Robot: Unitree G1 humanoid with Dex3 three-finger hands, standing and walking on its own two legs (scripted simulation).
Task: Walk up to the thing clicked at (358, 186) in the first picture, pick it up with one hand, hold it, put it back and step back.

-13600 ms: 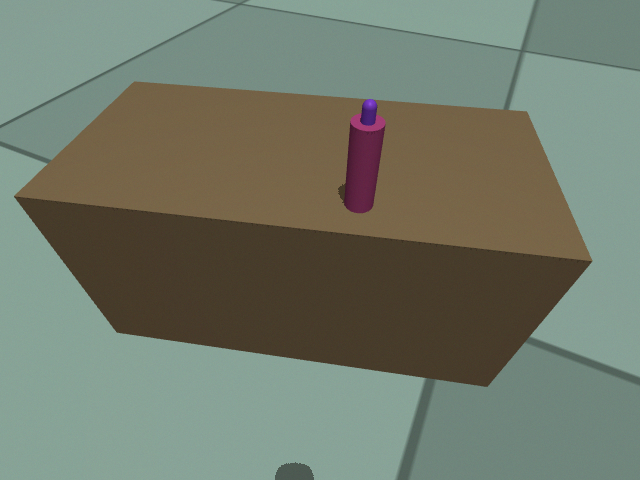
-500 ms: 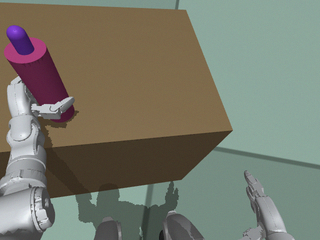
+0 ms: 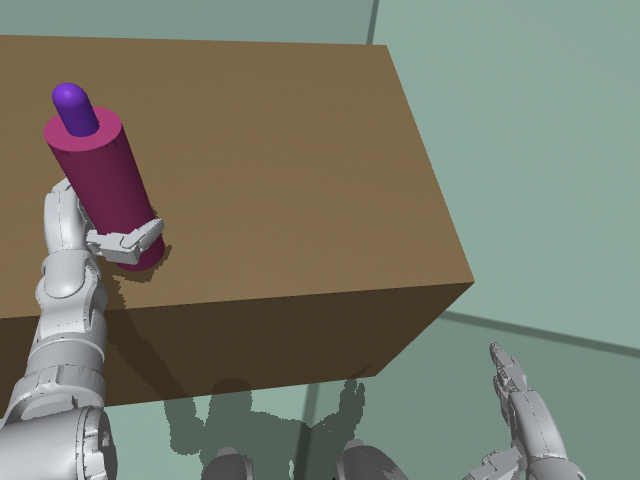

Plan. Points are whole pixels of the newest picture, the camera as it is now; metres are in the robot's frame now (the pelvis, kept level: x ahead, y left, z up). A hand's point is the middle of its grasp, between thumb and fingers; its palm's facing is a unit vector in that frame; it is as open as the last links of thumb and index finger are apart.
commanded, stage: settle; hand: left
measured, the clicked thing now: (110, 187) +0.46 +0.20 +0.08
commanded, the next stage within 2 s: lift in 0.34 s
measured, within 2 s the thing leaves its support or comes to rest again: neither
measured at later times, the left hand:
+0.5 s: hand (117, 197) +0.46 +0.20 +0.07, palm faces +0.17 -0.98 -0.03, open 9.8 cm
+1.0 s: hand (104, 193) +0.41 +0.19 +0.14, palm faces +0.18 -0.98 -0.05, open 9.8 cm
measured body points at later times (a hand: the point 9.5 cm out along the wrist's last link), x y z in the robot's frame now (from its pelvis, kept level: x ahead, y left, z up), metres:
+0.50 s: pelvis -0.01 +0.00 +0.01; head +0.08 +0.03 +0.45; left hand +0.44 +0.25 +0.08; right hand +0.15 -0.26 -0.01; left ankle +0.01 +0.11 -0.67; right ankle -0.01 -0.14 -0.67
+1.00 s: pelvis +0.00 +0.00 +0.03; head +0.03 +0.00 +0.48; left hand +0.39 +0.24 +0.14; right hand +0.16 -0.26 +0.00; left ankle +0.01 +0.11 -0.67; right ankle -0.01 -0.14 -0.67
